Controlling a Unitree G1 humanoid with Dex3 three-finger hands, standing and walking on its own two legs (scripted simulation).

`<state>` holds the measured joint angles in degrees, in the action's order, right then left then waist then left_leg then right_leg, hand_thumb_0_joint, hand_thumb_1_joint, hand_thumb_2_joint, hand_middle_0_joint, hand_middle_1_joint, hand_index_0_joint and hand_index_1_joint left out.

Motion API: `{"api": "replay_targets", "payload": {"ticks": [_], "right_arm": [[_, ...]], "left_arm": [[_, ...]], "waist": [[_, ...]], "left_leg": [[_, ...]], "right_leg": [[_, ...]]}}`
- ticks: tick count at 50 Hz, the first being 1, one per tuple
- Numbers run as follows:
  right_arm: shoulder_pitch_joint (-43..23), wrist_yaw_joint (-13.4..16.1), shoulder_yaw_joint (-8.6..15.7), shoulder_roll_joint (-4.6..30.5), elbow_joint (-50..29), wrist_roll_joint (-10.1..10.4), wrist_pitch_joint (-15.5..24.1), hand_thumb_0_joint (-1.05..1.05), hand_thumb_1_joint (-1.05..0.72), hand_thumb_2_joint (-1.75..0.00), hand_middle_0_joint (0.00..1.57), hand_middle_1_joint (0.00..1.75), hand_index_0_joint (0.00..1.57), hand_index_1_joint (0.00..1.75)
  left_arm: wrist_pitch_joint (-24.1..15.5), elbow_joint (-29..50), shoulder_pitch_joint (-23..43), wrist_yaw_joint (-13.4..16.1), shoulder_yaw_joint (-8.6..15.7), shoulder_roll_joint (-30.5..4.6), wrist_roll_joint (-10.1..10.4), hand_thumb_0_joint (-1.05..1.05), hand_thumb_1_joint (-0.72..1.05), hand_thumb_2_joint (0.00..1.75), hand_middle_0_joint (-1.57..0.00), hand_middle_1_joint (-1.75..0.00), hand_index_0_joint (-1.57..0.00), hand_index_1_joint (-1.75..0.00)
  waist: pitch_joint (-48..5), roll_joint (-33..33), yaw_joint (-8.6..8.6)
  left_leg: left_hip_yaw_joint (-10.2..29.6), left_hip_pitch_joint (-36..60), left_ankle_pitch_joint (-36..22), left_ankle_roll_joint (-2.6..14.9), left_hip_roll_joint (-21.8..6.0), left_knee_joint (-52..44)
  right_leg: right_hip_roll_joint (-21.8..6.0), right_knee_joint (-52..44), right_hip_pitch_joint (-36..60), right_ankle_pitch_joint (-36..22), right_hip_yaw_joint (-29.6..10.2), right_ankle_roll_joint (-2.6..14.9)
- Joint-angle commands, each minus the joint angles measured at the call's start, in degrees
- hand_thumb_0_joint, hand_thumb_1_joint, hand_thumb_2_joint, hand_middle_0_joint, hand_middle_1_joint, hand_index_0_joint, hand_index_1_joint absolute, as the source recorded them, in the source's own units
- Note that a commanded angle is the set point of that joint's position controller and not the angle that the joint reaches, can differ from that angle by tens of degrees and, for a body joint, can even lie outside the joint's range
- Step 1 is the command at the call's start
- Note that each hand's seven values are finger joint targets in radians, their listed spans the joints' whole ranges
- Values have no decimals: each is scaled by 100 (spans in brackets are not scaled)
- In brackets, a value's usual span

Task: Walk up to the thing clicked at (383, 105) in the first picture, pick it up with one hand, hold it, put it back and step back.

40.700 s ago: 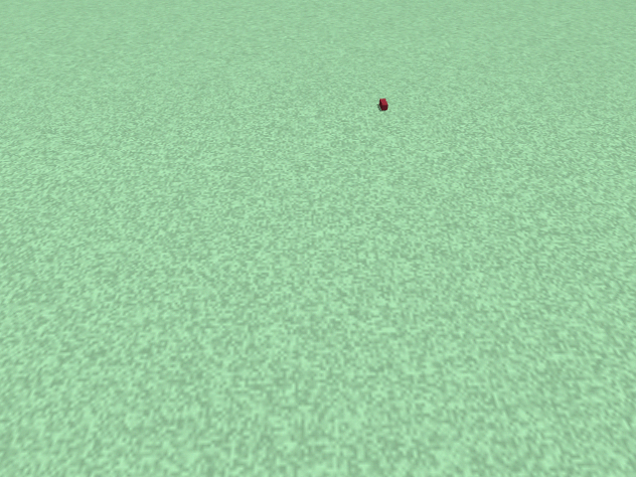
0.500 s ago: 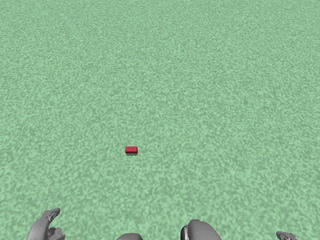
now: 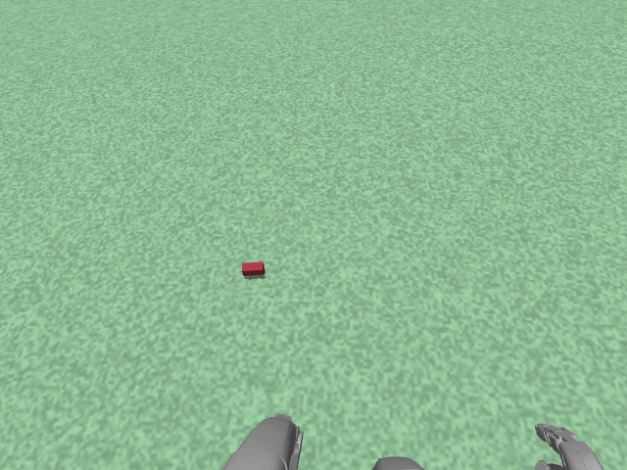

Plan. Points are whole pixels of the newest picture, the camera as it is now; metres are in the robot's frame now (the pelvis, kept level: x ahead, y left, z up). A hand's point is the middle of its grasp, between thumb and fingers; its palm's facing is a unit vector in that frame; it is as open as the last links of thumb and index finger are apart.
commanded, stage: step back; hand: left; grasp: from above
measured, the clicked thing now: (253, 268) +0.80 +0.27 -0.74
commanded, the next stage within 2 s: stand in 1.74 s
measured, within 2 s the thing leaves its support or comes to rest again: neither
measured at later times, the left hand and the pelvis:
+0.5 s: hand out of the picture -0.09 +0.27 -0.15, palm faces +0.01 -0.91 -0.41, open 7.4 cm; pelvis -0.18 -0.01 +0.00, yaw +0 degrees
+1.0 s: hand out of the picture -0.25 +0.27 -0.14, palm faces +0.09 -0.91 -0.40, open 7.4 cm; pelvis -0.28 -0.01 +0.01, yaw +5 degrees
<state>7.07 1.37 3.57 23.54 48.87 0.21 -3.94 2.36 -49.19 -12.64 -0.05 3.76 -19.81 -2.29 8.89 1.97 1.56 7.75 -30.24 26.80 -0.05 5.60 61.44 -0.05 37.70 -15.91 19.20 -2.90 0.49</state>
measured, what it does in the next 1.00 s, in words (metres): walks backwards: left foot, then right foot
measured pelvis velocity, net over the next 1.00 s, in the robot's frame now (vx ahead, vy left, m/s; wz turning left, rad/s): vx -0.28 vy -0.01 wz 0.09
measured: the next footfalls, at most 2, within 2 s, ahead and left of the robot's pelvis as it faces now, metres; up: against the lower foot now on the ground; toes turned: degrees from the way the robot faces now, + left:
left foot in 0.20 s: -0.04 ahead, +0.13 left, +0.00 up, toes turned +2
right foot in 0.52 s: -0.21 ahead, -0.13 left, +0.00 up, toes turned +4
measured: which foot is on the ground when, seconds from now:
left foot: up 0.00-0.18, down 0.20-0.56, up 0.58-0.82, down 0.84-1.00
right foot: down 0.00-0.22, up 0.24-0.50, down 0.52-1.00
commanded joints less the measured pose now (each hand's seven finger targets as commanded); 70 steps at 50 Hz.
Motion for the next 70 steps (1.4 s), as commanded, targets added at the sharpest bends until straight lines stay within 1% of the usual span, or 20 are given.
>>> {"api": "replay_targets", "payload": {"ticks": [1, 6, 9, 11, 12, 15, 22, 26, 27, 28, 29, 32, 38, 41, 44, 54, 56, 57, 67, 70], "right_arm": [[352, 59, 206, 974, -339, -51, 234, 0, -90, -90, 20, 30, 20, 30], [364, 38, 196, 839, -435, -138, 271, 0, -90, -90, 20, 30, 20, 30], [844, 14, 290, 909, -147, -190, 323, 0, -90, -90, 20, 30, 20, 30], [354, -67, 474, 1999, -388, -247, 300, 0, -90, -90, 20, 30, 20, 30], [345, -74, 500, 2052, -399, -257, 334, 0, -90, -90, 20, 30, 20, 30], [-292, 32, 249, 1353, -425, -263, 350, 0, -90, -90, 20, 30, 20, 30], [174, 14, 298, 1326, -431, -241, 238, 0, -90, -90, 20, 30, 20, 30], [8, -38, 223, 1211, -424, -123, 94, 0, -90, -90, 20, 30, 20, 30], [-91, -59, 122, 839, -551, -91, 136, 0, -90, -90, 20, 30, 20, 30], [-394, 51, 214, 901, -602, -93, 113, 0, -90, -90, 20, 30, 20, 30], [-352, 53, 309, 1142, -551, -93, 87, 0, -90, -90, 20, 30, 20, 30], [196, 1, 221, 995, -210, -67, 185, 0, -90, -90, 20, 30, 20, 30], [44, -152, 196, 895, -91, -216, 343, 0, -90, -90, 20, 30, 20, 30], [641, -175, 288, 853, 332, -207, 455, 0, -90, -90, 20, 30, 20, 30], [563, -148, 459, 1869, 259, -270, 548, 0, -90, -90, 20, 30, 20, 30], [50, -201, 262, 994, 230, -223, 427, 0, -90, -90, 20, 30, 20, 30], [-16, -159, 119, 542, 50, -166, 445, 0, -90, -90, 20, 30, 20, 30], [-5, -109, 222, 916, 129, -202, 457, 0, -90, -90, 20, 30, 20, 30], [448, -128, 202, 600, 575, -196, 636, 0, -90, -90, 20, 30, 20, 30], [60, -67, 255, 1300, 469, -144, 664, 0, -90, -90, 20, 30, 20, 30]], "left_arm": [[-199, 818, 668, 191, 475, -1570, -30, 0, 90, 90, -20, -30, -20, -30], [-115, 839, 342, 276, 462, -1584, 3, 0, 90, 90, -20, -30, -20, -30], [17, 897, 469, 204, 333, -1446, 113, 0, 90, 90, -20, -30, -20, -30], [24, 983, 513, 224, 283, -1252, 194, 0, 90, 90, -20, -30, -20, -30], [31, 910, 871, 273, 431, -1472, 108, 0, 90, 90, -20, -30, -20, -30], [71, 558, 299, 230, 390, -1338, 231, 0, 90, 90, -20, -30, -20, -30], [-52, 485, 238, 115, 327, -1216, 122, 0, 90, 90, -20, -30, -20, -30], [-190, -22, -441, 112, 405, -1400, 21, 0, 90, 90, -20, -30, -20, -30], [-222, 36, -477, 116, 518, -1820, -56, 0, 90, 90, -20, -30, -20, -30], [-182, 222, 6, 118, 649, -2526, -62, 0, 90, 90, -20, -30, -20, -30], [-231, 406, 372, 143, 635, -2442, -35, 0, 90, 90, -20, -30, -20, -30], [-309, 410, 831, 186, 449, -1671, -48, 0, 90, 90, -20, -30, -20, -30], [-363, 207, 150, 93, 504, -1744, -75, 0, 90, 90, -20, -30, -20, -30], [-254, 195, 374, 45, 381, -1689, -34, 0, 90, 90, -20, -30, -20, -30], [-262, 108, 693, 40, 340, -1563, 86, 0, 90, 90, -20, -30, -20, -30], [-494, -527, -355, -10, 327, -1195, 18, 0, 90, 90, -20, -30, -20, -30], [-559, -503, -520, 77, 510, -1990, -77, 0, 90, 90, -20, -30, -20, -30], [-583, -318, -117, 70, 544, -2112, -66, 0, 90, 90, -20, -30, -20, -30], [-508, -225, 358, 48, 171, -1418, 144, 0, 90, 90, -20, -30, -20, -30], [-386, -317, 216, 72, 82, -1179, 291, 0, 90, 90, -20, -30, -20, -30]], "waist": [[-711, -1058, -105], [-1109, -1410, 75], [-1243, -847, -132], [-1139, 1277, -193], [-952, 1062, -448], [-825, 328, 98], [-1215, 893, -257], [-1431, 537, -25], [-1151, -746, 52], [-805, -1894, 333], [-394, -1521, 166], [-516, -774, -251], [-584, -1285, 281], [-648, -1003, -105], [-231, 703, -415], [-587, 397, 150], [-574, -1380, 329], [-159, -861, 226], [-873, -820, -181], [-1329, 359, -31]], "left_leg": [[32, 304, 100, -112, 75, 576], [-389, 533, 311, -40, -450, -1890], [-680, 1820, -1627, 105, -416, -3937], [2085, 1639, -2578, 1328, -2636, -4297], [2686, 824, -2634, 1839, -2977, -4474], [788, 1048, -3158, 1309, -2083, -3875], [677, 2456, -3180, 1340, -2013, -3424], [136, 1113, -1785, 640, -1448, -2747], [-142, -176, -440, 251, -639, -1841], [-57, 19, 798, -15, -156, -526], [533, 237, 664, -90, -362, 371], [181, 177, -165, -54, -47, 537], [-437, 401, 468, -127, -452, -1957], [-861, 2246, -427, 115, -313, -3923], [2937, 1106, 2967, 1362, -2548, -5316], [213, 597, 712, 554, -1319, -3577], [-472, -777, 584, 97, -209, -1449], [53, -459, 544, 59, -571, -913], [-934, 2109, -1834, 41, -513, -3690], [919, 1738, -2018, 992, -2147, -3987]], "right_leg": [[-1222, -1177, -45, -2204, -918, 1058], [-1517, -679, 1182, -3020, -1082, 1096], [-1044, 91, 447, -2271, -651, 618], [409, 1731, -1058, 1474, 251, 46], [436, 2885, -695, 1980, -598, 8], [538, 3791, -970, 1087, -798, 83], [116, 774, -667, 1094, -49, -168], [78, -1530, 1103, -284, 36, 169], [-1000, -1790, 1170, 354, -1724, 506], [-2390, -2329, -579, 659, -3081, 1504], [-2609, -2476, -1262, 811, -3203, 1690], [-1362, -1513, -454, -560, -1124, 1029], [-1413, -1859, 439, 2193, -1432, 999], [-1142, -1397, -525, 1886, -829, 731], [-151, 1184, -1442, 1491, -47, 13], [177, -1570, 1294, -102, 506, 143], [-1722, -2707, 1573, 2208, -2726, 899], [-2352, -2742, 669, 2321, -3126, 1335], [-1002, -750, 142, -2609, -137, 561], [-125, -7, 266, 85, 316, 47]]}}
